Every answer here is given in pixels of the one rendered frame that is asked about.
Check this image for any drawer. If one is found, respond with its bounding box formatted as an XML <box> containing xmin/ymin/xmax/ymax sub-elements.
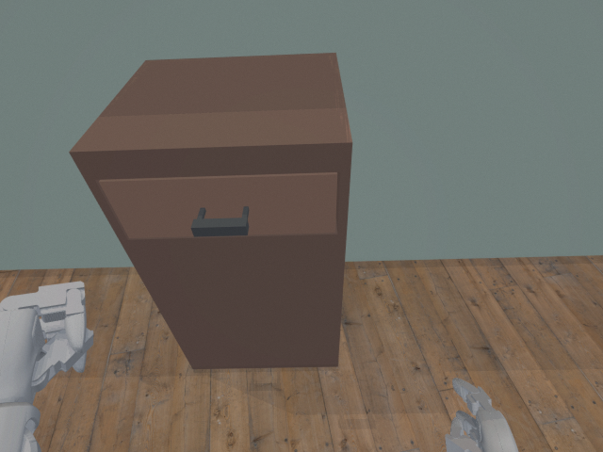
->
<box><xmin>99</xmin><ymin>172</ymin><xmax>337</xmax><ymax>238</ymax></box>

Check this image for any cabinet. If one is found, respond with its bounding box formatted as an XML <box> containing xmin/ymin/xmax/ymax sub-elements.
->
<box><xmin>69</xmin><ymin>53</ymin><xmax>352</xmax><ymax>369</ymax></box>

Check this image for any handle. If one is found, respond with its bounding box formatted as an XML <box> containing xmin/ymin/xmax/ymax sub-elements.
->
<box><xmin>191</xmin><ymin>206</ymin><xmax>249</xmax><ymax>237</ymax></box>

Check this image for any right robot hand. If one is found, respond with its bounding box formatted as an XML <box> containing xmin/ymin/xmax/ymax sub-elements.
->
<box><xmin>445</xmin><ymin>378</ymin><xmax>518</xmax><ymax>452</ymax></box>

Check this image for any left robot forearm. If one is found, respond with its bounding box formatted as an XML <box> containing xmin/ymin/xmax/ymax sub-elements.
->
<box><xmin>0</xmin><ymin>402</ymin><xmax>41</xmax><ymax>452</ymax></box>

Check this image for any left robot hand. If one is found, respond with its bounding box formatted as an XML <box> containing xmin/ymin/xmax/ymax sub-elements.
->
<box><xmin>0</xmin><ymin>281</ymin><xmax>93</xmax><ymax>405</ymax></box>

